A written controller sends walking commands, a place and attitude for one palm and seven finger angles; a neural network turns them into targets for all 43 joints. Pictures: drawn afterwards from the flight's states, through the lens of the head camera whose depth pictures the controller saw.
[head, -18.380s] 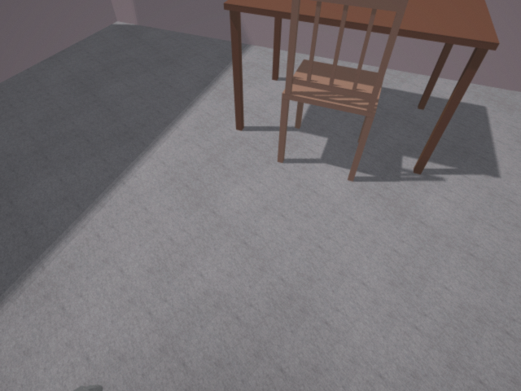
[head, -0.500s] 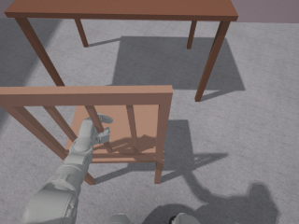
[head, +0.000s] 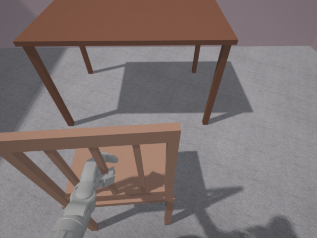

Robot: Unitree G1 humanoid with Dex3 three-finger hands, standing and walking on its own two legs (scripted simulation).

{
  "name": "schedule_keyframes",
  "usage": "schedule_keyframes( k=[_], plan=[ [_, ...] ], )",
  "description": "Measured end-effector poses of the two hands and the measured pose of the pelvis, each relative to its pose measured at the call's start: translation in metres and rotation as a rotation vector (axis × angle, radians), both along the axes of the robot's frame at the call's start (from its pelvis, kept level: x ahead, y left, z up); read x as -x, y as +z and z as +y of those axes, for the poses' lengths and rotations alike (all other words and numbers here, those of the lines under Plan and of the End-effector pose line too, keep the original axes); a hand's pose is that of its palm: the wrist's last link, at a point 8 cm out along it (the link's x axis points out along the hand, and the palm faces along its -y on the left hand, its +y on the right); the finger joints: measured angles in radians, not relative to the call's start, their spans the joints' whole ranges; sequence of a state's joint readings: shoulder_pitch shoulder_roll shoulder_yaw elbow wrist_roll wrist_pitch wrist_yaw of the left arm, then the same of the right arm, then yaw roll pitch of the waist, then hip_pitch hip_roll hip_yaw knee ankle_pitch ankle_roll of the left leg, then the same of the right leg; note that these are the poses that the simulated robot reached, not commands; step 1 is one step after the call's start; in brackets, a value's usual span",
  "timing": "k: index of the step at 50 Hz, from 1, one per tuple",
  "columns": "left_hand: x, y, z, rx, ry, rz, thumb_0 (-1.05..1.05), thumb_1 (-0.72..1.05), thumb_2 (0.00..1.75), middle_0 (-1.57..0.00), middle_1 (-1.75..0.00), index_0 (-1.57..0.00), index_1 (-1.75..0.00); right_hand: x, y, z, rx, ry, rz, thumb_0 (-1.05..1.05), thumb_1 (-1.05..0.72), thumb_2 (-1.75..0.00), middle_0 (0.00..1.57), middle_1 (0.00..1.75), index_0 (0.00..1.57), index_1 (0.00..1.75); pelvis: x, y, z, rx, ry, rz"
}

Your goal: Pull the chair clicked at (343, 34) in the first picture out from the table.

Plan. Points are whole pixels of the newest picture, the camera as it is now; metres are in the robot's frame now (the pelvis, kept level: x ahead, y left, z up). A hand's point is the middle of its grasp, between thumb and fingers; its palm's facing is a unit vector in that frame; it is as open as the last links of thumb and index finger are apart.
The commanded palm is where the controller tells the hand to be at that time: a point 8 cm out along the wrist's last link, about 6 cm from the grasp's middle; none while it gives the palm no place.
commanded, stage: stop walking, hand still on the chair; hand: left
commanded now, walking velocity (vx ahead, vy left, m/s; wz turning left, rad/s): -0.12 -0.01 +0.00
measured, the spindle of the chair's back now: (105, 173) +0.31 +0.18 -0.07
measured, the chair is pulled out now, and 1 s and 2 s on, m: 0.55 0.56 0.56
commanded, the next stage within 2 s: open the thumb and straighten the fingers in 0.50 s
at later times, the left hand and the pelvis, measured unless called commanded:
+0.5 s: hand (111, 176) +0.29 +0.15 -0.05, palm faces +0.08 -0.97 -0.22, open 5.1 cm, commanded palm +0.27 +0.20 -0.04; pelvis +0.03 -0.01 +0.01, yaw +0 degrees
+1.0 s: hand (105, 174) +0.29 +0.17 -0.05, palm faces +0.08 -0.97 -0.23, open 12.2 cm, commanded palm +0.27 +0.21 -0.03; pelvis +0.04 +0.00 -0.02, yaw +3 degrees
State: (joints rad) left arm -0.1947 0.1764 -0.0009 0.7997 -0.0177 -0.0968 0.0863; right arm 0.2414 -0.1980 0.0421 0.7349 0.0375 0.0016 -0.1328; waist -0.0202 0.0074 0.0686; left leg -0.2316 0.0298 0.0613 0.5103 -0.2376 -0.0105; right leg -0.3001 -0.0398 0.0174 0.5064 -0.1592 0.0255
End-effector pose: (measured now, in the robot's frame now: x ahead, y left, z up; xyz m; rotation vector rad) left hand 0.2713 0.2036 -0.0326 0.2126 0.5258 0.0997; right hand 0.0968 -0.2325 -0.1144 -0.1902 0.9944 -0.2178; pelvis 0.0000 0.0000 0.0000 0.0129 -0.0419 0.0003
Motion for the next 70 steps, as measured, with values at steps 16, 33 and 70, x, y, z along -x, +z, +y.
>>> schedule_keyframes(
  k=[16, 33, 70],
  plan=[
    [0.003, 0.001, -0.001, 0.0, 0.046, 0.014, 0.04, 0.71, 0.81, -0.35, -1.28, -0.5, -1.45, -0.073, 0.023, -0.023, 0.044, 0.03, -0.116, 0.01, -0.91, -0.9, 0.2, 0.3, 0.2, 0.3, -0.024, 0.005, -0.01, 0.007, -0.003, 0.022],
    [0.002, 0.001, 0.0, 0.012, 0.037, 0.024, 0.04, 0.72, 0.8, -0.33, -1.3, -0.5, -1.45, -0.058, 0.02, -0.012, 0.003, -0.006, -0.073, 0.01, -0.91, -0.9, 0.2, 0.3, 0.2, 0.3, -0.031, 0.006, -0.004, 0.008, 0.012, 0.034],
    [0.003, 0.001, 0.01, -0.012, 0.059, 0.028, -0.01, -0.53, 0.21, -0.04, -0.12, -0.04, -0.12, -0.131, -0.004, -0.012, -0.003, 0.168, -0.264, 0.01, -0.91, -0.9, 0.2, 0.3, 0.2, 0.3, -0.057, -0.034, -0.013, 0.023, 0.084, 0.197]
  ],
)
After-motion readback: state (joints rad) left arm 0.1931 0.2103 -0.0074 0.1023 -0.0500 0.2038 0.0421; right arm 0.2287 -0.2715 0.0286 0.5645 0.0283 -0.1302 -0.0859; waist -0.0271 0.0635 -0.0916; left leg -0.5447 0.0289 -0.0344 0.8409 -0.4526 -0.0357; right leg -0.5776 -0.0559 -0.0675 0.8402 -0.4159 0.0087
